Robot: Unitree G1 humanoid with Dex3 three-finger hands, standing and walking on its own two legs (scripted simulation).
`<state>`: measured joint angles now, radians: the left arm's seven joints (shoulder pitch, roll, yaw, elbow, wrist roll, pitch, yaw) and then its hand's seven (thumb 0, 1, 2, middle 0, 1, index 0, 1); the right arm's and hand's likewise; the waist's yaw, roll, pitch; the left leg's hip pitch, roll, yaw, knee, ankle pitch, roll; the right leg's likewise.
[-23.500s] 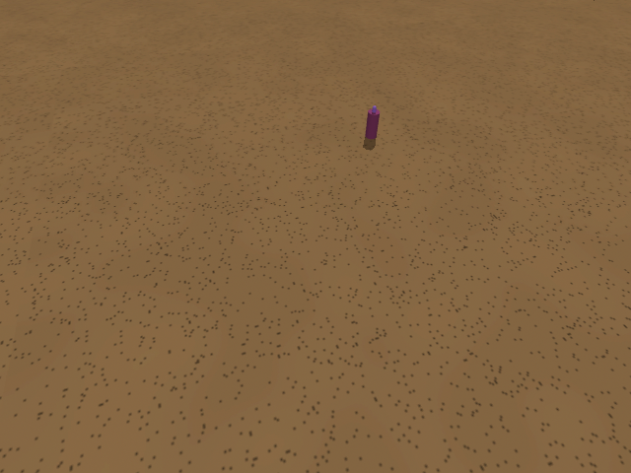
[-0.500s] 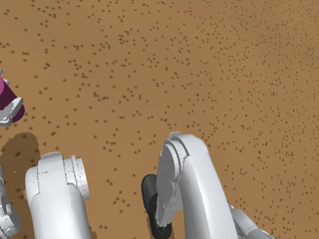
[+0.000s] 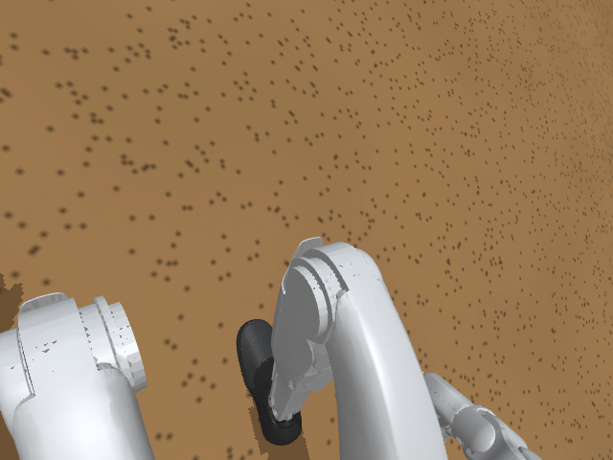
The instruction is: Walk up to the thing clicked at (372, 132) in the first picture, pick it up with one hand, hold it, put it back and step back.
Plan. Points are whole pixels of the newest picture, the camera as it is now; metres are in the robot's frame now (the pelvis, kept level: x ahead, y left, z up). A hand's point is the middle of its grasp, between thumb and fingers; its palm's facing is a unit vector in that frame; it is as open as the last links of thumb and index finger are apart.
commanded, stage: lower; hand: left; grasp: from the side
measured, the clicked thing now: out of the picture +0.45 +0.30 -0.16
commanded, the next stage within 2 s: loosen in 0.58 s
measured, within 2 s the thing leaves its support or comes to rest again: rests again in 0.60 s
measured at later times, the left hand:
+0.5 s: hand out of the picture +0.45 +0.29 -0.18, palm faces +0.33 -0.94 -0.01, open 8.9 cm
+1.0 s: hand out of the picture +0.46 +0.29 -0.18, palm faces +0.35 -0.94 +0.01, open 10.0 cm
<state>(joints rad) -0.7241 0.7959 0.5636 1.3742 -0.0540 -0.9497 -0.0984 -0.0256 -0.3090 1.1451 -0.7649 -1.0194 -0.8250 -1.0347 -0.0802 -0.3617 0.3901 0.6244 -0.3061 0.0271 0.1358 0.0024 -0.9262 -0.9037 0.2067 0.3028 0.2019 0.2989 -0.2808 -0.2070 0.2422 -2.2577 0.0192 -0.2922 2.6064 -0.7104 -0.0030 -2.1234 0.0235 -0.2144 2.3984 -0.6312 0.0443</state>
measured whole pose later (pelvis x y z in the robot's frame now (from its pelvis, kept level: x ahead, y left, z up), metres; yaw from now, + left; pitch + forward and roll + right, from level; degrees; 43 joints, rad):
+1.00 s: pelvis -0.01 +0.01 +0.00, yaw -3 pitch +14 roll -19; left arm -0.75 0.90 0.51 1.46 -0.07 -1.07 -0.03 -0.02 -0.21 0.68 -0.76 -0.76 -0.79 -0.76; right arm -0.17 -0.37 0.53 0.57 -0.36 0.03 0.13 0.00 -0.93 -0.90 0.21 0.30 0.20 0.30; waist -0.28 -0.28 0.31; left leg -2.23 0.03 -0.37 2.65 -0.72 0.01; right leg -2.07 0.06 -0.27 2.37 -0.60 0.07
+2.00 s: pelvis +0.00 +0.00 +0.05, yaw +3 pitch +27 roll -12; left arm -0.58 0.82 0.53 1.00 0.09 -0.40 -0.13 -0.01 -0.54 0.08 -0.08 -0.07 -0.08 -0.07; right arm 0.05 -0.29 0.19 0.57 -0.08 0.14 0.07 0.00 -0.93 -0.91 0.21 0.31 0.20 0.30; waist -0.15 -0.09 -0.02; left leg -2.22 0.04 -0.18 2.41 -0.68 0.03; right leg -2.11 0.01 -0.14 2.25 -0.63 0.03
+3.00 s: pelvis +0.09 +0.01 +0.41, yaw +13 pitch +12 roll -3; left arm 0.42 0.24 -0.01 0.04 -0.02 0.28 0.19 -0.01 -0.51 0.07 -0.06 -0.06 -0.06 -0.06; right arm 0.30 -0.21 0.03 0.48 0.04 -0.04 -0.18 0.01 -0.90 -0.90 0.21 0.30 0.20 0.30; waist -0.05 0.04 -0.18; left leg -0.76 0.04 -0.03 1.07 -0.51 0.00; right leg -0.72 -0.01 -0.06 0.99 -0.48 0.01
